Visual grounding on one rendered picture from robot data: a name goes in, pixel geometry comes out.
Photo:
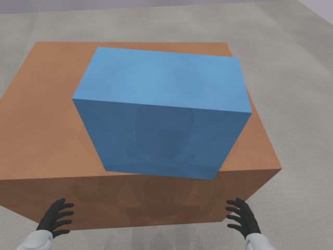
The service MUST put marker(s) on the robot left hand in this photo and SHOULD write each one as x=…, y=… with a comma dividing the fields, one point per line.
x=49, y=223

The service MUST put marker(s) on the pedestal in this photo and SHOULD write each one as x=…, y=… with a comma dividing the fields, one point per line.
x=46, y=153

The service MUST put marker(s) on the robot right forearm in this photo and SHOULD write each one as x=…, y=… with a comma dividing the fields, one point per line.
x=257, y=241

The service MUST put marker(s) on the carton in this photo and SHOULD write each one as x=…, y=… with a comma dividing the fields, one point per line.
x=162, y=113

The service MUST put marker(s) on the robot right hand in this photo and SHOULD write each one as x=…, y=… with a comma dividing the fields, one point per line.
x=247, y=220

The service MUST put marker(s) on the robot left forearm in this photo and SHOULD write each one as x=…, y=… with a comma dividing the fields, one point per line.
x=37, y=240

